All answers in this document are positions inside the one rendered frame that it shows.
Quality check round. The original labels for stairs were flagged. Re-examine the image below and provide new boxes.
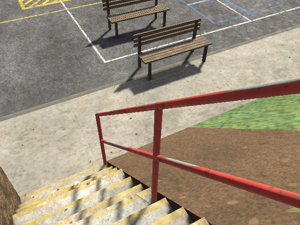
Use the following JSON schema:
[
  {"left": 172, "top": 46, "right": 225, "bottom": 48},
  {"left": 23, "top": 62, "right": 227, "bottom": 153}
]
[{"left": 12, "top": 163, "right": 209, "bottom": 225}]

